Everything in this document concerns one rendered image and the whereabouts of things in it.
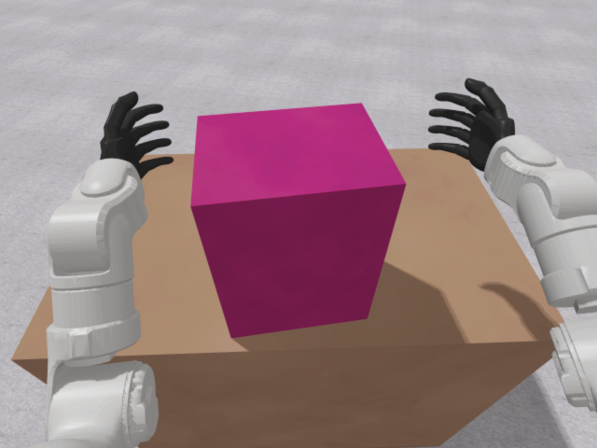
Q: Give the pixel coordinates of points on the pedestal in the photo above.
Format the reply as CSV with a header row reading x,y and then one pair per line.
x,y
458,319

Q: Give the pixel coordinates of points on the left robot upper arm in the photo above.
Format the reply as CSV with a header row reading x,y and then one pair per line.
x,y
103,406

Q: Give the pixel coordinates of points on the left robot forearm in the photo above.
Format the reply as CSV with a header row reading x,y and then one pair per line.
x,y
89,243

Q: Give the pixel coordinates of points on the right robot upper arm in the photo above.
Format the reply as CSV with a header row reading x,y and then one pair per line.
x,y
575,358

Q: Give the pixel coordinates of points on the robot left hand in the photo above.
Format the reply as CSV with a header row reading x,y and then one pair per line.
x,y
120,137

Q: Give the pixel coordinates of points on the robot right hand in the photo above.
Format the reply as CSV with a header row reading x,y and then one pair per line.
x,y
489,125

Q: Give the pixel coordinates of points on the carton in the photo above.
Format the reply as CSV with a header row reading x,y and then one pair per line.
x,y
295,209

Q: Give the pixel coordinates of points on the right robot forearm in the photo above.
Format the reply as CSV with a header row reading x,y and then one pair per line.
x,y
557,207

